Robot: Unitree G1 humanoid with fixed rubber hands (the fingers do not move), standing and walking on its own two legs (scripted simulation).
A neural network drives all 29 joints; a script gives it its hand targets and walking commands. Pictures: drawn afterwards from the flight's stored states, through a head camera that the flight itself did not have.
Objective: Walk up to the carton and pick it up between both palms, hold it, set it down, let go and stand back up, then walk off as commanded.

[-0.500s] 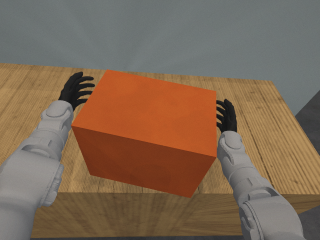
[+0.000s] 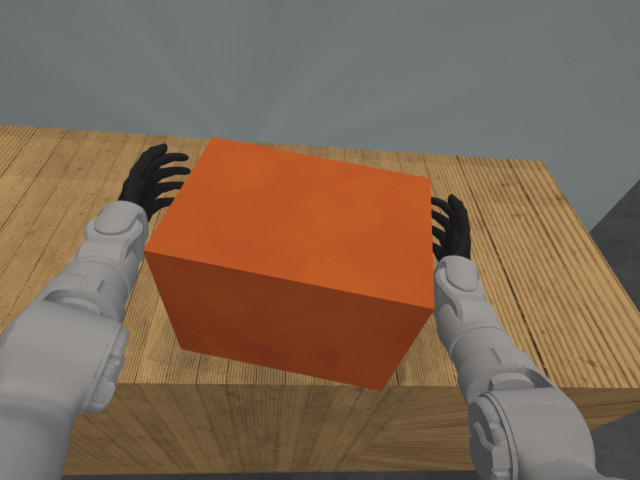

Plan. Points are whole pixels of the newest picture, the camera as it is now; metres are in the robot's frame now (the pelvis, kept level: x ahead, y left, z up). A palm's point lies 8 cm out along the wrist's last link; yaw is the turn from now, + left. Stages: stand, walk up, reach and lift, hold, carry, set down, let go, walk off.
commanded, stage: reach and lift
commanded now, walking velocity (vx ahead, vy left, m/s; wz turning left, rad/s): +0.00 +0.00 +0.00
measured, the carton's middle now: (299, 267) +0.41 +0.00 +0.02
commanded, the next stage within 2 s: none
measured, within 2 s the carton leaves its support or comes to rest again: leaves its support in 1.50 s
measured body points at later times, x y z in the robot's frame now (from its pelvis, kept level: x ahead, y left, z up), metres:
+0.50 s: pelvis +0.00 +0.00 +0.00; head +0.03 +0.03 +0.45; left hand +0.46 +0.20 +0.10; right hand +0.40 -0.20 +0.08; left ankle +0.02 +0.12 -0.74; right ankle -0.01 -0.13 -0.74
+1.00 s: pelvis -0.01 +0.00 +0.00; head +0.03 +0.03 +0.45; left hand +0.46 +0.19 +0.11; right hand +0.39 -0.20 +0.09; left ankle +0.01 +0.12 -0.74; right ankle -0.01 -0.13 -0.74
